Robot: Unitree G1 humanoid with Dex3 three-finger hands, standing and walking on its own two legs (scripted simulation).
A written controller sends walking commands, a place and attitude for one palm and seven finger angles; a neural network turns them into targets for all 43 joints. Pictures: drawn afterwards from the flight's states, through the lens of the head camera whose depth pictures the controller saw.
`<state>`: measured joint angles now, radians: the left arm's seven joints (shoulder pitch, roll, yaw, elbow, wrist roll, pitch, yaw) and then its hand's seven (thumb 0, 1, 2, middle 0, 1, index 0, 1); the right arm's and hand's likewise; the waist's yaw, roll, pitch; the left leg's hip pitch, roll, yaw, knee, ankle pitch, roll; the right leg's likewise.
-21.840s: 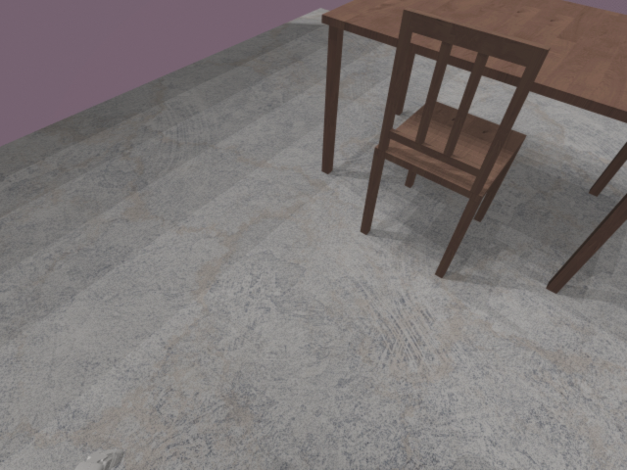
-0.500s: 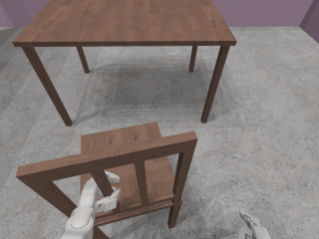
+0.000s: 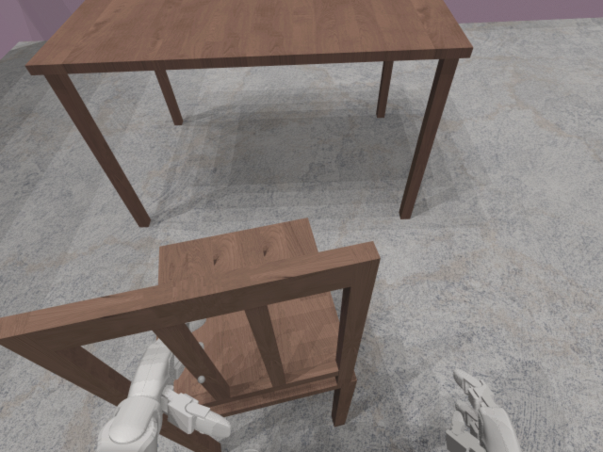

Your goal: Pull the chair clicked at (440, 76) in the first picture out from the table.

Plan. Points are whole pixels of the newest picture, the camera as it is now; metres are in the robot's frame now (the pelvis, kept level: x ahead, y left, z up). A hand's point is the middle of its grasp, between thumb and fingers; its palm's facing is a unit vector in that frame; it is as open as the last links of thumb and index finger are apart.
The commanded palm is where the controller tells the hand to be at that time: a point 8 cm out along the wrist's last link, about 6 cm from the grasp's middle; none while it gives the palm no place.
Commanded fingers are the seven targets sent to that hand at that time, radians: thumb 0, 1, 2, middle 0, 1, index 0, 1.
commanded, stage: open the thumb and straighten the fingers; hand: left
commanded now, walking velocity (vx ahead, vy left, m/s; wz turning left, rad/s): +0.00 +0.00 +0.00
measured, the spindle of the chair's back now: (200, 364) +0.25 +0.16 -0.04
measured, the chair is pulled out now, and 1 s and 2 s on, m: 0.59 0.59 0.59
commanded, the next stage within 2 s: draw the fingers out of the gap in 0.12 s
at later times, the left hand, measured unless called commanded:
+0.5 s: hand (200, 419) +0.18 +0.14 -0.04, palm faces -0.03 -0.99 -0.17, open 17.4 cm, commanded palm +0.16 +0.19 -0.01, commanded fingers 0.00 -0.55 0.20 0.00 0.00 0.00 0.00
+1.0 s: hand out of the picture +0.11 +0.14 -0.03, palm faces -0.01 -0.99 -0.14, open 17.4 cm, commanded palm +0.07 +0.19 -0.01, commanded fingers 0.00 -0.55 0.20 0.00 0.00 0.00 0.00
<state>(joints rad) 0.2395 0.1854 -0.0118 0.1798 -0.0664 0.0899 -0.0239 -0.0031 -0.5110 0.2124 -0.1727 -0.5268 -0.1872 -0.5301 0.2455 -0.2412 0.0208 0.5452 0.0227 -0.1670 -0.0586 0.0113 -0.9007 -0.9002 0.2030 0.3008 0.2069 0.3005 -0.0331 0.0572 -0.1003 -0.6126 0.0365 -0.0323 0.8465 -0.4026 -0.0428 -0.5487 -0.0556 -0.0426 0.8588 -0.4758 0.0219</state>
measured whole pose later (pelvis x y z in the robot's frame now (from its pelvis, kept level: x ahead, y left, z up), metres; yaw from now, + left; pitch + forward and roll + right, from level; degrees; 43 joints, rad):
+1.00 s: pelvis -0.01 +0.01 -0.02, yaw +1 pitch +11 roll -1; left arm 0.77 0.17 -0.12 -0.27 -0.01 0.12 0.00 -0.01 -0.53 0.20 0.00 0.00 -0.01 0.00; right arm 0.26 -0.19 -0.01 0.45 0.03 -0.16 -0.10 0.01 -0.90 -0.90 0.20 0.30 0.21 0.30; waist -0.01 0.06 -0.17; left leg -0.74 0.03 -0.06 1.02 -0.47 -0.04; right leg -0.65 -0.06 -0.07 1.00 -0.54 0.03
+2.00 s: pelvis +0.00 +0.01 +0.03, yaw +0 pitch -2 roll -1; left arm 0.73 0.38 0.08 -0.42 -0.07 0.10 0.10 0.00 0.06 0.49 -0.30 -0.22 -0.15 -0.13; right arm 0.21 -0.19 0.06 0.59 0.03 -0.20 -0.16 0.01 -0.90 -0.90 0.20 0.30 0.21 0.30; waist 0.04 0.06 0.00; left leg -0.29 0.05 -0.03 0.66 -0.34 -0.04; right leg -0.20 -0.03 -0.05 0.62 -0.38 0.02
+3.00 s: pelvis -0.01 -0.02 +0.04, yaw +0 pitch -3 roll +0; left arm 0.56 0.46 0.21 -0.38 -0.08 0.20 0.11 0.02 0.90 0.90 -0.21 -0.30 -0.39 -0.34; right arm 0.13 -0.23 0.04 0.57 0.06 -0.14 -0.12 0.01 -0.90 -0.90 0.20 0.30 0.21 0.30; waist 0.08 0.05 0.17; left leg -0.21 0.07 -0.04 0.51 -0.24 -0.07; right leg -0.15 -0.02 -0.07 0.52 -0.32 0.00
